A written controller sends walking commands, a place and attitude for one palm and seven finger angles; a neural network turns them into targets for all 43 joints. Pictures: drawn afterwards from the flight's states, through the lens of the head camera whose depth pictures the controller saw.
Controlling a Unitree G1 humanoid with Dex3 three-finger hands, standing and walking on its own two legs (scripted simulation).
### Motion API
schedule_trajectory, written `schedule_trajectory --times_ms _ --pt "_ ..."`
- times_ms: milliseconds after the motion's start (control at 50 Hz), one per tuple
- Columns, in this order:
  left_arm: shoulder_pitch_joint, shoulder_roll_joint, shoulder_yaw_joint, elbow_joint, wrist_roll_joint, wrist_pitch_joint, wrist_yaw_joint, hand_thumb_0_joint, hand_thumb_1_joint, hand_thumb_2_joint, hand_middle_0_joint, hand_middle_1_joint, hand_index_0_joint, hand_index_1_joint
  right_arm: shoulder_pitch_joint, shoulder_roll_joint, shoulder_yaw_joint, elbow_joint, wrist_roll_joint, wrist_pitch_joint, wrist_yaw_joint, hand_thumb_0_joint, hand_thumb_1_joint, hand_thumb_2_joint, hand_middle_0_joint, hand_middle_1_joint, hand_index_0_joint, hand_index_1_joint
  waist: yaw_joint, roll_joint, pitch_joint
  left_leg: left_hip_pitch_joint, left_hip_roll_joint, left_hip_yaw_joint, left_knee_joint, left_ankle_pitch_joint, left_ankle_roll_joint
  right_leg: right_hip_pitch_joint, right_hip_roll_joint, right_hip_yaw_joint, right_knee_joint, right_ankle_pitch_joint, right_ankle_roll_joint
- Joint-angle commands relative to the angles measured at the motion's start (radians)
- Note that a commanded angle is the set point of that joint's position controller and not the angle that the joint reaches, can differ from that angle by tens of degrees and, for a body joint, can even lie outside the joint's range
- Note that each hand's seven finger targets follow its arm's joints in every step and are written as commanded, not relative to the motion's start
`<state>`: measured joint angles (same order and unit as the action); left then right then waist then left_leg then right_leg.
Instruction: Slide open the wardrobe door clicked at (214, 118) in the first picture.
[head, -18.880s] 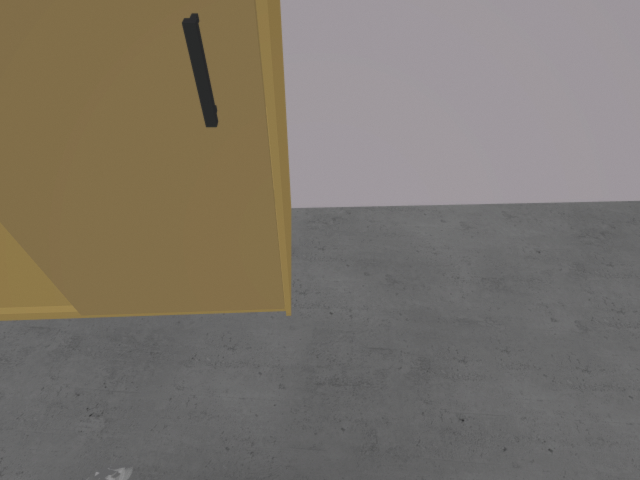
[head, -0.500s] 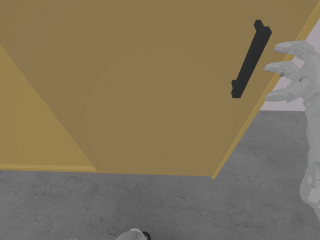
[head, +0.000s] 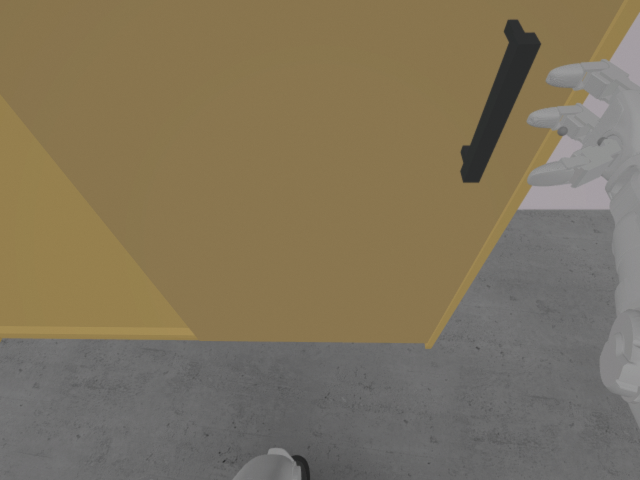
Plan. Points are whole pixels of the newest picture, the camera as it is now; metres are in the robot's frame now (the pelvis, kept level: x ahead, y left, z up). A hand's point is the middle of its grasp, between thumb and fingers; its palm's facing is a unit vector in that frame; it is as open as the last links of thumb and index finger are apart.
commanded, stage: move the hooked fingers beside the handle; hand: right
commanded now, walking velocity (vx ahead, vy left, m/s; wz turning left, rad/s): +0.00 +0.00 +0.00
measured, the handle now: (489, 109) +0.53 -0.13 +0.17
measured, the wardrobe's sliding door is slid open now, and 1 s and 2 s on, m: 0.00 0.00 0.00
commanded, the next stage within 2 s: feel for the door with the fingertips in 0.40 s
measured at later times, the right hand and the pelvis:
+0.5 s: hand (561, 132) +0.49 -0.20 +0.18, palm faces -0.08 +1.00 -0.04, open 13.4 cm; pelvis +0.01 +0.00 +0.00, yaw -1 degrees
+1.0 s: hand (557, 132) +0.49 -0.20 +0.17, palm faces -0.06 +1.00 -0.03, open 13.5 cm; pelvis +0.02 -0.01 +0.00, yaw -2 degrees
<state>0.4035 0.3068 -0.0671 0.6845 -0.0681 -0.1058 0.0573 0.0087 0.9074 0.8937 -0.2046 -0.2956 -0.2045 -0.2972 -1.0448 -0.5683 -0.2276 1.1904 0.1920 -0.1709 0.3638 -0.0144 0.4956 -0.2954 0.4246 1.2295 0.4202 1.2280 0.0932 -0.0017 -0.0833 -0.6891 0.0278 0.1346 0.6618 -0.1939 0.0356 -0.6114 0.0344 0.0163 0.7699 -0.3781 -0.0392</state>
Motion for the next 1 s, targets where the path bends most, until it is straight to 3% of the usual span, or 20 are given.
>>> schedule_trajectory --times_ms 0,20,80,120,160,220,280,340,380,440,480,500,580,620,680,720,760,820,980 --pt "0.099 0.162 0.064 -0.067 0.001 -0.037 0.007 0.000 0.900 0.900 -0.200 -0.300 -0.200 -0.300 -0.538 -0.023 0.049 -0.175 -0.007 -0.010 -0.017 0.000 0.500 -0.300 0.300 1.200 0.300 1.200 0.127 -0.076 -0.215 0.175 -0.015 -0.118 -0.091 -0.124 -0.011 0.049 -0.028 0.061 -0.185 -0.089 0.007" --pt "0.105 0.166 0.067 -0.066 0.003 -0.036 0.006 0.000 0.900 0.900 -0.200 -0.300 -0.200 -0.300 -0.542 -0.050 0.031 -0.181 -0.011 -0.012 -0.018 0.000 0.500 -0.300 0.300 1.200 0.300 1.200 0.125 -0.073 -0.246 0.186 -0.017 -0.121 -0.089 -0.116 -0.014 0.057 -0.029 0.061 -0.182 -0.074 0.010" --pt "0.103 0.161 0.065 -0.068 0.005 -0.035 0.000 0.000 0.900 0.900 -0.200 -0.300 -0.200 -0.300 -0.547 -0.027 0.045 -0.179 -0.014 -0.018 -0.018 0.000 0.500 -0.300 0.300 1.200 0.300 1.200 0.122 -0.075 -0.243 0.189 -0.018 -0.119 -0.087 -0.115 -0.011 0.061 -0.027 0.065 -0.186 -0.074 0.011" --pt "0.104 0.162 0.066 -0.069 0.005 -0.031 -0.001 0.000 0.900 0.900 -0.200 -0.300 -0.200 -0.300 -0.544 -0.047 0.032 -0.191 -0.014 -0.027 -0.018 0.000 0.500 -0.300 0.300 1.200 0.300 1.200 0.119 -0.073 -0.252 0.195 -0.019 -0.119 -0.087 -0.101 -0.010 0.070 -0.028 0.064 -0.181 -0.049 0.011" --pt "0.098 0.160 0.065 -0.069 0.004 -0.030 0.000 0.000 0.900 0.900 -0.200 -0.300 -0.200 -0.300 -0.542 -0.010 0.058 -0.177 -0.012 -0.025 -0.016 0.000 0.500 -0.300 0.300 1.200 0.300 1.200 0.127 -0.062 -0.220 0.177 -0.020 -0.117 -0.089 -0.116 -0.011 0.063 -0.031 0.067 -0.189 -0.079 0.011" --pt "0.097 0.162 0.064 -0.072 0.007 -0.030 0.000 0.000 0.900 0.900 -0.200 -0.300 -0.200 -0.300 -0.542 -0.029 0.039 -0.191 -0.007 -0.033 -0.016 0.000 0.500 -0.300 0.300 1.200 0.300 1.200 0.116 -0.080 -0.235 0.190 -0.021 -0.117 -0.086 -0.102 -0.007 0.075 -0.027 0.065 -0.187 -0.056 0.012" --pt "0.096 0.160 0.064 -0.073 0.004 -0.028 0.001 0.000 0.900 0.900 -0.200 -0.300 -0.200 -0.300 -0.526 -0.027 0.039 -0.178 -0.007 -0.030 -0.014 0.000 0.500 -0.300 0.300 1.200 0.300 1.200 0.115 -0.049 -0.225 0.196 -0.021 -0.116 -0.089 -0.110 -0.009 0.065 -0.029 0.069 -0.192 -0.065 0.011" --pt "0.094 0.159 0.063 -0.072 0.007 -0.027 0.002 0.000 0.900 0.900 -0.200 -0.300 -0.200 -0.300 -0.544 -0.012 0.047 -0.191 -0.003 -0.034 -0.015 0.000 0.500 -0.300 0.300 1.200 0.300 1.200 0.116 -0.085 -0.223 0.177 -0.022 -0.110 -0.083 -0.093 -0.005 0.096 -0.030 0.076 -0.195 -0.049 0.016" --pt "0.092 0.159 0.064 -0.072 0.006 -0.027 0.003 0.000 0.900 0.900 -0.200 -0.300 -0.200 -0.300 -0.530 0.001 0.054 -0.189 -0.001 -0.029 -0.014 0.000 0.500 -0.300 0.300 1.200 0.300 1.200 0.118 -0.059 -0.213 0.176 -0.022 -0.110 -0.087 -0.096 -0.007 0.091 -0.031 0.075 -0.196 -0.055 0.015" --pt "0.091 0.155 0.062 -0.073 0.008 -0.028 0.003 0.000 0.900 0.900 -0.200 -0.300 -0.200 -0.300 -0.545 0.020 0.065 -0.208 0.002 -0.033 -0.017 0.000 0.500 -0.300 0.300 1.200 0.300 1.200 0.116 -0.083 -0.232 0.182 -0.023 -0.108 -0.083 -0.072 -0.005 0.116 -0.028 0.074 -0.194 -0.018 0.017" --pt "0.092 0.156 0.065 -0.069 0.007 -0.027 0.002 0.000 0.900 0.900 -0.200 -0.300 -0.200 -0.300 -0.526 0.011 0.053 -0.198 0.005 -0.030 -0.016 0.000 0.500 -0.300 0.300 1.200 0.300 1.200 0.114 -0.044 -0.229 0.195 -0.023 -0.109 -0.089 -0.073 -0.007 0.107 -0.029 0.072 -0.193 -0.019 0.014" --pt "0.092 0.154 0.063 -0.072 0.008 -0.025 0.004 0.000 0.900 0.900 -0.200 -0.300 -0.200 -0.300 -0.516 0.006 0.048 -0.197 0.009 -0.031 -0.017 0.000 0.500 -0.300 0.300 1.200 0.300 1.200 0.109 -0.055 -0.225 0.209 -0.022 -0.106 -0.088 -0.063 -0.004 0.098 -0.025 0.065 -0.190 -0.001 0.013" --pt "0.079 0.151 0.064 -0.072 0.007 -0.027 0.001 0.000 0.900 0.900 -0.200 -0.300 -0.200 -0.300 -0.522 0.066 0.082 -0.203 0.015 -0.025 -0.014 0.000 0.500 -0.300 0.300 1.200 0.300 1.200 0.117 -0.066 -0.208 0.183 -0.022 -0.107 -0.090 -0.073 -0.005 0.111 -0.026 0.069 -0.196 -0.026 0.016" --pt "0.082 0.151 0.066 -0.069 0.010 -0.027 -0.001 0.000 0.900 0.900 -0.200 -0.300 -0.200 -0.300 -0.522 0.065 0.078 -0.223 0.018 -0.031 -0.014 0.000 0.500 -0.300 0.300 1.200 0.300 1.200 0.111 -0.066 -0.247 0.198 -0.024 -0.101 -0.081 -0.040 -0.001 0.138 -0.027 0.073 -0.188 0.027 0.019" --pt "0.077 0.144 0.069 -0.070 0.012 -0.028 -0.007 0.000 0.900 0.900 -0.200 -0.300 -0.200 -0.300 -0.514 0.127 0.113 -0.250 0.027 -0.034 -0.014 0.000 0.500 -0.300 0.300 1.200 0.300 1.200 0.109 -0.074 -0.262 0.189 -0.025 -0.095 -0.077 -0.020 -0.001 0.176 -0.026 0.073 -0.184 0.058 0.024" --pt "0.073 0.144 0.070 -0.074 0.013 -0.028 -0.011 0.000 0.900 0.900 -0.200 -0.300 -0.200 -0.300 -0.508 0.138 0.122 -0.279 0.031 -0.046 -0.015 0.000 0.500 -0.300 0.300 1.200 0.300 1.200 0.103 -0.085 -0.277 0.191 -0.027 -0.091 -0.071 0.000 0.003 0.200 -0.027 0.077 -0.181 0.096 0.028" --pt "0.064 0.140 0.071 -0.069 0.013 -0.030 -0.013 0.000 0.900 0.900 -0.200 -0.300 -0.200 -0.300 -0.525 0.202 0.166 -0.289 0.034 -0.046 -0.018 0.000 0.500 -0.300 0.300 1.200 0.300 1.200 0.114 -0.090 -0.251 0.155 -0.027 -0.087 -0.073 -0.007 0.001 0.223 -0.029 0.085 -0.185 0.086 0.032" --pt "0.058 0.141 0.072 -0.067 0.014 -0.029 -0.015 0.000 0.900 0.900 -0.200 -0.300 -0.200 -0.300 -0.504 0.203 0.165 -0.285 0.035 -0.045 -0.026 0.000 0.500 -0.300 0.300 1.200 0.300 1.200 0.106 -0.075 -0.249 0.167 -0.028 -0.085 -0.068 -0.003 0.004 0.215 -0.027 0.083 -0.182 0.092 0.032" --pt "0.056 0.140 0.070 -0.045 0.016 -0.031 -0.011 0.000 0.900 0.900 -0.200 -0.300 -0.200 -0.300 -0.567 0.239 0.192 -0.271 0.022 -0.029 -0.048 0.000 0.500 -0.300 0.300 1.200 0.300 1.200 0.125 -0.076 -0.230 0.132 -0.026 -0.080 -0.065 -0.004 0.004 0.225 -0.024 0.096 -0.181 0.089 0.034"
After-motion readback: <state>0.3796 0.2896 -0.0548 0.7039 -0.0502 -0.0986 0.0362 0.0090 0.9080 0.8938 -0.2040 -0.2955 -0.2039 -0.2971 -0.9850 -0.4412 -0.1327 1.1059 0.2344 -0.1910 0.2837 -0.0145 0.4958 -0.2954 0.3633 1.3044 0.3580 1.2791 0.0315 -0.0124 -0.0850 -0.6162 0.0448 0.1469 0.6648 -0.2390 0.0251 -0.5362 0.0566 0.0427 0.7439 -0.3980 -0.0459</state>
